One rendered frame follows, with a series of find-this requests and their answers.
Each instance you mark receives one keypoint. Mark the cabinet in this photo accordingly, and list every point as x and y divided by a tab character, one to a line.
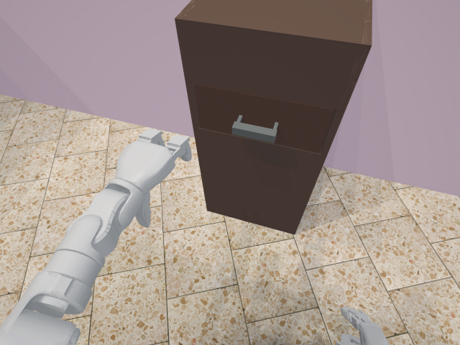
309	51

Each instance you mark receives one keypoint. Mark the robot left hand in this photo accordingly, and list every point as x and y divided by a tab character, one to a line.
147	162

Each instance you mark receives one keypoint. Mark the robot right hand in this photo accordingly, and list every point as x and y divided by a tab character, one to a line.
370	333

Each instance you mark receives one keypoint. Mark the handle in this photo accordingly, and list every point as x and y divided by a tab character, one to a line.
254	132

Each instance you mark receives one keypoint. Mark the robot left upper arm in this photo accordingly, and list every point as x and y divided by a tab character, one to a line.
33	328

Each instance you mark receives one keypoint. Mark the drawer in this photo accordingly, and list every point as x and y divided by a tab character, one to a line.
300	125

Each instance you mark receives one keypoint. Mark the left robot forearm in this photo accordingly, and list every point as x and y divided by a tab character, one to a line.
64	286

